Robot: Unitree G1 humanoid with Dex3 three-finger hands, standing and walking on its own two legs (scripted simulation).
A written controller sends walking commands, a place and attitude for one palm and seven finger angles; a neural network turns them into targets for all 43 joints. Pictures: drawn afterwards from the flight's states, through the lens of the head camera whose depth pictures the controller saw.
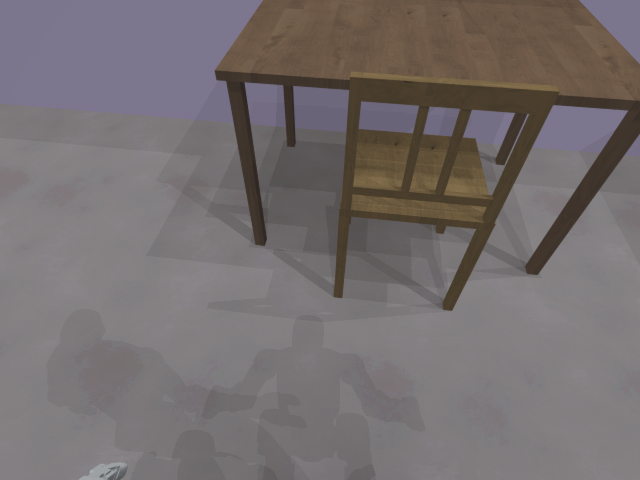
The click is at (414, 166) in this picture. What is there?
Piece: chair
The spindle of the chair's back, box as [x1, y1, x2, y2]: [402, 106, 429, 191]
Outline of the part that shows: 429,106 419,106 402,182 402,191 409,190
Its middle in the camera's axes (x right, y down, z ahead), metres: +0.23 -0.22 +0.96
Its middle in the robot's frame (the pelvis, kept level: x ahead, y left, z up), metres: +0.87 -0.18 -0.09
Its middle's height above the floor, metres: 0.68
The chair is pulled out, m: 0.00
